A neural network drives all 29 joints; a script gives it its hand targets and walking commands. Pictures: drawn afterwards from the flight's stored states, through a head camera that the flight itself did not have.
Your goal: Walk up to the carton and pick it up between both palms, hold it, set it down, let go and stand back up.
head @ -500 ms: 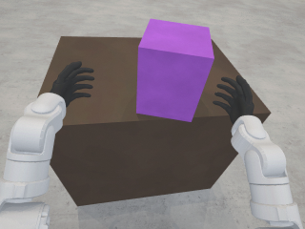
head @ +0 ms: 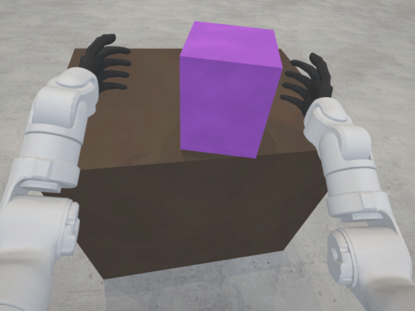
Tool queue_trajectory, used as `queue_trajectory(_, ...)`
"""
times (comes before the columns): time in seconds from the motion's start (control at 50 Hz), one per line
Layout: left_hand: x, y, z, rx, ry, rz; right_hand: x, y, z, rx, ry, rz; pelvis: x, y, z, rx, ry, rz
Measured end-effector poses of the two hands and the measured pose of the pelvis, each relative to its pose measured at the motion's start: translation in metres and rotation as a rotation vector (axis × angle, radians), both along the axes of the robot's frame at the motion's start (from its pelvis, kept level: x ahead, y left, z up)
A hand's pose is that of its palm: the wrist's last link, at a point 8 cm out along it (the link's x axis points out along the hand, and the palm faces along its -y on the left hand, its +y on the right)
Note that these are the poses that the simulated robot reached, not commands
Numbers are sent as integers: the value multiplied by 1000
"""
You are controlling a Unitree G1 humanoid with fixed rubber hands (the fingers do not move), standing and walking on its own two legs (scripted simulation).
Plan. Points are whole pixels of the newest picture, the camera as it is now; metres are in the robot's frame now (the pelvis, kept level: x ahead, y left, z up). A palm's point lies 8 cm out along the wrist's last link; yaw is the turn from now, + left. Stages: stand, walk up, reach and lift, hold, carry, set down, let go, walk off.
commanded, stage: reach and lift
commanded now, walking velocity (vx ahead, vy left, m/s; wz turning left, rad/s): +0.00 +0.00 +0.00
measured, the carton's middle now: (225, 91) +0.60 -0.08 +0.12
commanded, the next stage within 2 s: none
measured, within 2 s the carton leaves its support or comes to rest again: neither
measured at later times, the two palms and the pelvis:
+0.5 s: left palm (102, 40) +0.46 +0.16 +0.29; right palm (327, 60) +0.41 -0.20 +0.30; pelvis -0.01 -0.02 +0.00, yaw -1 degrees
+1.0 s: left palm (110, 43) +0.48 +0.15 +0.28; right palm (330, 66) +0.43 -0.22 +0.28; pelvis -0.01 -0.02 +0.00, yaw -1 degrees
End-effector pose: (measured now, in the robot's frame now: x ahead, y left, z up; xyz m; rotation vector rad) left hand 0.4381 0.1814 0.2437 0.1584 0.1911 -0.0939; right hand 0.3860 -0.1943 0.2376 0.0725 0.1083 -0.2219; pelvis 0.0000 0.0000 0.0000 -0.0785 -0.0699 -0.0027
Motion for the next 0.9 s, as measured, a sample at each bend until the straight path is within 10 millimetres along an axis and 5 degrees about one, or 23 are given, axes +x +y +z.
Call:
queue_trajectory(0.46, 25, -23, 50, 31, -27, 83, 26, -5, 60, -35, 7, 5, -14, -14, 1, 22, 132, -10)
queue_trajectory(0.78, 39, -37, 68, -64, -29, 129, 36, -18, 64, -53, 53, -22, -12, -23, 0, 33, 227, -16)
queue_trajectory(0.9, 43, -34, 57, -91, -2, 141, 40, -23, 57, -56, 75, -33, -9, -24, 0, 34, 248, -18)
